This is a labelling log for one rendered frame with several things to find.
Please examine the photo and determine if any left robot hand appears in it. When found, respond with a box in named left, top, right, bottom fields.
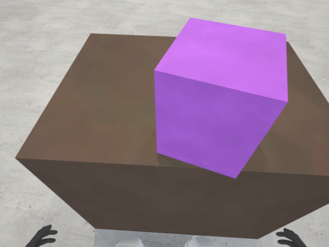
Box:
left=25, top=225, right=58, bottom=247

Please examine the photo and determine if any right robot hand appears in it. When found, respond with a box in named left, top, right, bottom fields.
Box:
left=276, top=228, right=307, bottom=247

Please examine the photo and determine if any pedestal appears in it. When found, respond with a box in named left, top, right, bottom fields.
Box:
left=15, top=33, right=329, bottom=239

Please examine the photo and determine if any carton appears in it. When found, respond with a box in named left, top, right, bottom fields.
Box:
left=154, top=17, right=288, bottom=179

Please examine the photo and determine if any right robot thigh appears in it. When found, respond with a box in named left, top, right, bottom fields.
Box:
left=185, top=237, right=219, bottom=247

